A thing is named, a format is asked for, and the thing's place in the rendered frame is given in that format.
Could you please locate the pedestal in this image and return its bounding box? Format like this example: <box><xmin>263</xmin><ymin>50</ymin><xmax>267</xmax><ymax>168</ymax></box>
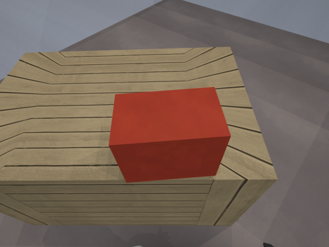
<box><xmin>0</xmin><ymin>47</ymin><xmax>278</xmax><ymax>226</ymax></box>

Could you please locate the carton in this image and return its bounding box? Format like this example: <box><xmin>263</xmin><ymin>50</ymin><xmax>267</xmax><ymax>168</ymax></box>
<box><xmin>109</xmin><ymin>87</ymin><xmax>231</xmax><ymax>183</ymax></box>

